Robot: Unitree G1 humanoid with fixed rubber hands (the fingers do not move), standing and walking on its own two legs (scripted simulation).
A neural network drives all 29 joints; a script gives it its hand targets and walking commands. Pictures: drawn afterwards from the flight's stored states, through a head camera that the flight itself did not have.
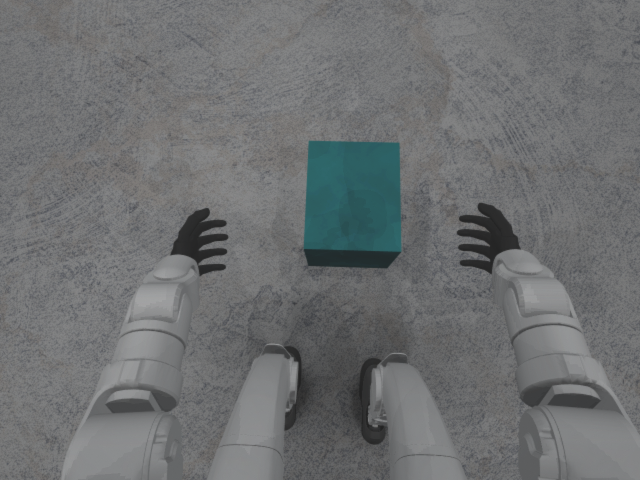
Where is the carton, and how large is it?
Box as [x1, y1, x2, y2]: [304, 141, 400, 267]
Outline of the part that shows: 309,141 304,231 304,251 308,265 387,267 400,252 399,143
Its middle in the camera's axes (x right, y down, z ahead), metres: +0.08 -0.07 +1.02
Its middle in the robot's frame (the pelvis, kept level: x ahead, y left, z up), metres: +0.60 -0.03 -0.58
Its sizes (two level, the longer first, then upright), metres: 0.275 0.224 0.222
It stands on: the floor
